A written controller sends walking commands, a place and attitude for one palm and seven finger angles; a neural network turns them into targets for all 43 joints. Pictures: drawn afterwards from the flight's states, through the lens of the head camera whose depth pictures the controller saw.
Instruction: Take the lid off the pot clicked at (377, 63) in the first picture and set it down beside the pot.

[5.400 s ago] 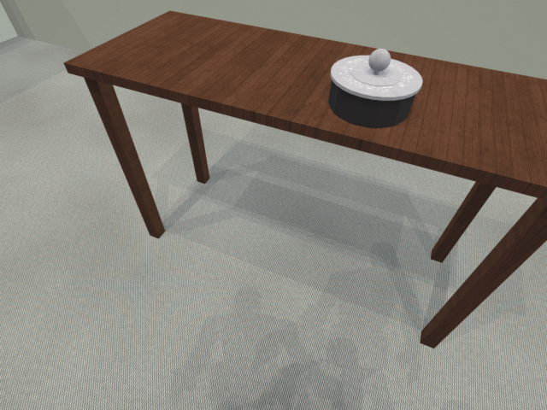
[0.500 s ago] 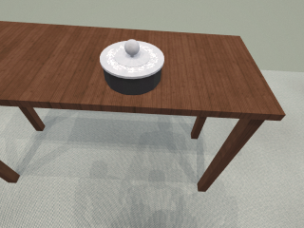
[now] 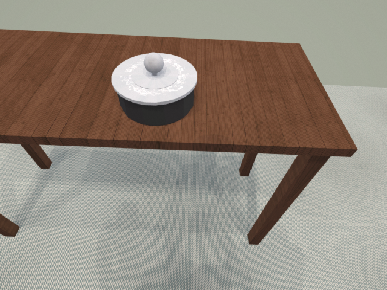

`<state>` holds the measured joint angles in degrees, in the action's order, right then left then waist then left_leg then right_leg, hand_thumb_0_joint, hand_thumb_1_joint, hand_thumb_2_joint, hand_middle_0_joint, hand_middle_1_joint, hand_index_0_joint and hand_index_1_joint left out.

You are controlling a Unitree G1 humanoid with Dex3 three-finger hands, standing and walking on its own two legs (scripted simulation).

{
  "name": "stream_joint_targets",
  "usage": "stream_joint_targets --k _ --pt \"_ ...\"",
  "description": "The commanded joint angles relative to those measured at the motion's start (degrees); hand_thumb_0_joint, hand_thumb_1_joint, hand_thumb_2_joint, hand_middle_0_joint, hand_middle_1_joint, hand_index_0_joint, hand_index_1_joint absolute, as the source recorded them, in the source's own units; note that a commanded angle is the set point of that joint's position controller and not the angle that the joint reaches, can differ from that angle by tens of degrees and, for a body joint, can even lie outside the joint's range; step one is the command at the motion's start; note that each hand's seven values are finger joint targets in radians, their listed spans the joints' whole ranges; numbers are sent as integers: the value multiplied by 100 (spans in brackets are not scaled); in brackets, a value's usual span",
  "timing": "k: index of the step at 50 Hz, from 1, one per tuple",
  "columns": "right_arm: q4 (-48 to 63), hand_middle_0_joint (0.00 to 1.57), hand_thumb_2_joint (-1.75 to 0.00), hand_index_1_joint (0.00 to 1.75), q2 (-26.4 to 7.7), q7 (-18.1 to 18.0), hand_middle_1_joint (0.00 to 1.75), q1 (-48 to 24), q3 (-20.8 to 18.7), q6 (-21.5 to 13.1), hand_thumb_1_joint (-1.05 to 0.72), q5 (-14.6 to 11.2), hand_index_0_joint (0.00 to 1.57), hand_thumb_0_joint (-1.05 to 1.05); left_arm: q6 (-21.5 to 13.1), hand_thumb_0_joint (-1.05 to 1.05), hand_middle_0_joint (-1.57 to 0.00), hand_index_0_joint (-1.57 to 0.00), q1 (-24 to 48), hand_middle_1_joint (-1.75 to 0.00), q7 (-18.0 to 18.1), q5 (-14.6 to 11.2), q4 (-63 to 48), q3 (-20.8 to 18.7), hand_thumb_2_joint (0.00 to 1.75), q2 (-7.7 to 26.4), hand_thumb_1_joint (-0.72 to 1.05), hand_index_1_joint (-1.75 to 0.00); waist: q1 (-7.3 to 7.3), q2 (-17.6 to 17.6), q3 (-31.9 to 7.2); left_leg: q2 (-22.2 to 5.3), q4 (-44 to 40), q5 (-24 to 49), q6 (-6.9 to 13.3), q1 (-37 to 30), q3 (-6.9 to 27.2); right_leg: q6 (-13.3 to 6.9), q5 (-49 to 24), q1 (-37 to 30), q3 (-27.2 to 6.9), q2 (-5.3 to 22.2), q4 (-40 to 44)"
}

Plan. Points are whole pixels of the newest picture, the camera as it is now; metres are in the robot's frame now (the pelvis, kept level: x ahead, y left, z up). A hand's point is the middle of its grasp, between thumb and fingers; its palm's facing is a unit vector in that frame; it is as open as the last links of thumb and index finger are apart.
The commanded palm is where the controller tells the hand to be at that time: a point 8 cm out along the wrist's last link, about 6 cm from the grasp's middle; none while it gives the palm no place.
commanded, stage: look again from close up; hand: left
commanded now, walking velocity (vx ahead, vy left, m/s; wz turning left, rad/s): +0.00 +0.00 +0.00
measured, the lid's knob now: (153, 63) +0.56 +0.14 +0.17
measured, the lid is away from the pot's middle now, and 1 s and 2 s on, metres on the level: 0.00 0.00 0.00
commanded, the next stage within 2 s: shuffle to correct the standing spot in 0.42 s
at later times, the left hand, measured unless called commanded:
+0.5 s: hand out of the picture +0.03 +0.17 -0.17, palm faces +0.04 -0.98 -0.20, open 7.4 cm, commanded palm none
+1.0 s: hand out of the picture +0.11 +0.18 -0.18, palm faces +0.03 -0.98 -0.19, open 7.4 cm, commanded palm none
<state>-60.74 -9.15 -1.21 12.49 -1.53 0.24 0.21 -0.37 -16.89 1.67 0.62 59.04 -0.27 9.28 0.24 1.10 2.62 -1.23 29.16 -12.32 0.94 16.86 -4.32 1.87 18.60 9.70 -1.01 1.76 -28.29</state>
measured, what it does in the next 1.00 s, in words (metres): lifts its right foot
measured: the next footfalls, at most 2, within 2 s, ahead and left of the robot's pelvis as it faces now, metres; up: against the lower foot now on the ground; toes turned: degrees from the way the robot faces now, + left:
right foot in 1.12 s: +0.20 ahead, -0.15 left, +0.00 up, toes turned -2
left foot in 1.52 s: +0.12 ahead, +0.14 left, +0.00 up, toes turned +3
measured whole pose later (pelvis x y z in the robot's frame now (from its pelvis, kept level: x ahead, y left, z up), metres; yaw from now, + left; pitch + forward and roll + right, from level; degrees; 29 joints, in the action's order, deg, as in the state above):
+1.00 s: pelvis +0.08 +0.00 +0.00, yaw +0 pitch +1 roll +0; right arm -60.0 -7.9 -2.2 19.3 -1.4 -3.0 1.7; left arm 0.7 -14.9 0.2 0.5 58.7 -3.4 10.3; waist -2.3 1.0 4.3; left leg -1.4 31.2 -21.0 0.8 10.8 -3.9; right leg -1.3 31.3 23.6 2.1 1.1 -61.5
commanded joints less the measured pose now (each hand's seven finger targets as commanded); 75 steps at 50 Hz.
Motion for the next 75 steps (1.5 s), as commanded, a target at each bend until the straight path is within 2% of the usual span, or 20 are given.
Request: stream_joint_targets --k 1,24,33,39,41,43,45,47,51,54,55,56,57,58,60,64,71,72,74,75 --pt "283 20 -90 30 -561 -14 30 131 -76 -113 -90 11 20 0 -35 0 -20 -20 -407 -30 38 17 -173 -124 90 618 90 -30 17 -125 -17 -427 -483 473 38 -552 574 -298 -880 536 -317 397 605" --pt "191 20 -90 30 -595 -46 30 87 -67 -127 -90 17 20 0 -37 0 -20 -20 -303 -30 38 14 -133 -163 90 617 90 -30 8 -97 -151 -479 -444 1113 47 -830 576 -255 -1329 303 -225 406 562" --pt "284 20 -90 30 -616 20 30 169 -128 -86 -90 70 20 0 9 0 -20 -20 -342 -30 -83 43 -185 -264 90 728 90 -30 -14 154 396 -229 -223 -1134 42 -219 429 -514 879 613 -442 449 908" --pt "371 20 -90 30 -516 23 30 364 -139 -227 -90 69 20 0 -57 0 -20 -20 -547 -30 -101 40 -163 -383 90 791 90 -30 -25 481 312 -61 594 -336 54 -14 7 -758 -236 177 -577 722 510" --pt "320 20 -90 30 -598 0 30 635 -153 -271 -90 71 20 0 -66 0 -20 -20 -403 -30 -115 30 -245 -397 90 743 90 -30 -176 89 246 -221 336 212 185 -461 257 -644 -796 430 -182 507 -124" --pt "16 20 -90 30 -1072 -77 30 1665 -270 -311 -90 142 20 0 -113 0 -20 -20 -99 -30 -129 9 -438 -329 90 418 90 -30 -561 -1553 -74 -1374 -589 1797 904 -1968 2041 -273 -5 1846 790 -250 -2282" --pt "-116 20 -90 30 -1033 -149 30 2214 -219 -294 -90 170 20 0 -158 0 -20 -20 613 -30 -73 -4 -702 -331 90 487 90 -30 -736 -1454 165 -2065 -865 3500 1547 -2294 2829 -367 1742 3028 134 -104 -3896" --pt "16 20 -90 30 -800 -151 30 1655 -160 -340 -90 170 20 0 -158 0 -20 -20 699 -30 -113 2 -717 -363 90 359 90 -30 -468 -851 278 -1963 -936 3117 1379 -1576 2281 -362 1427 2827 -79 221 -3827" --pt "294 20 -90 30 -801 -184 30 697 -121 -348 -90 161 20 0 -28 0 -20 -20 384 -30 -215 -23 -749 -332 90 110 90 -30 16 -927 135 -1325 -1035 2620 743 -465 975 -254 718 1315 217 282 -1971" --pt "230 20 -90 30 -790 -163 30 662 -159 -267 -90 74 20 0 -112 0 -20 -20 -450 -30 -142 -7 -449 -344 90 247 90 -30 312 -405 -537 -714 34 2132 174 -630 424 -87 -1575 -51 527 63 120" --pt "193 20 -90 30 -594 -133 30 855 -155 -248 -90 37 20 0 -169 0 -20 -20 -599 -30 -71 7 -406 -401 90 636 90 -30 304 257 -665 -488 363 995 -29 -73 407 -167 -2766 -766 73 465 227" --pt "237 20 -90 30 -412 -113 30 1076 -157 -190 -90 4 20 0 -191 0 -20 -20 -562 -30 0 38 -446 -460 90 1011 90 -30 214 1275 -837 -21 873 -877 -242 484 110 -698 -4675 -1125 -1192 1525 132" --pt "275 20 -90 30 -385 -159 30 1221 -210 -91 -90 -24 20 0 -169 0 -20 -20 -472 -30 13 20 -505 -467 90 1219 90 -30 145 1439 -895 107 1469 -2339 -318 430 42 -1284 -5712 -943 -1490 2190 261" --pt "276 20 -90 30 -348 -166 30 1242 -238 -32 -90 1 20 0 -124 0 -20 -20 -327 -30 42 57 -603 -461 90 1247 90 -30 93 960 -613 127 1786 -2530 -251 438 211 -1383 -5938 -556 -1265 2195 148" --pt "352 20 -90 30 -332 -197 30 848 -277 97 -90 18 20 0 -98 0 -20 -20 -234 -30 139 60 -621 -535 90 1171 90 -30 232 1390 -435 68 2865 -2760 -295 920 381 -1700 -6402 -494 -1691 2278 138" --pt "609 20 -90 30 -405 -73 30 455 -316 264 -90 69 20 0 -7 0 -20 -20 71 -30 244 79 -813 -570 90 1208 90 -30 167 684 -744 162 3670 -1952 -364 1243 647 -1543 -5302 -352 -1147 1912 141" --pt "971 20 -90 30 -365 59 30 195 -299 250 -90 57 20 0 84 0 -20 -20 482 -30 173 204 -1201 -585 90 1281 90 -30 31 1088 -624 157 2423 -1408 -334 496 349 -1264 -2164 844 -947 1607 571" --pt "1316 20 -90 30 -804 116 30 586 -332 9 -90 -22 20 0 -11 0 -20 -20 564 -30 365 186 -1187 -542 90 1514 90 -30 -360 18 -2127 174 1401 -1805 -418 97 282 -1116 -4251 -866 -1439 1756 -15" --pt "1448 20 -90 30 -777 94 30 577 -298 -32 -90 28 20 0 183 0 -20 -20 439 -30 259 87 -1283 -365 90 1116 90 -30 -362 -1232 -1693 63 -603 -325 -284 -1075 252 -559 -600 834 -208 790 -981" --pt "1610 20 -90 30 -1140 58 30 319 -364 -7 -90 105 20 0 287 0 -20 -20 359 -30 189 48 -1209 -310 90 917 90 -30 -278 -2562 -1123 -796 -1053 -677 67 -979 1517 -204 1152 1923 487 20 -1940"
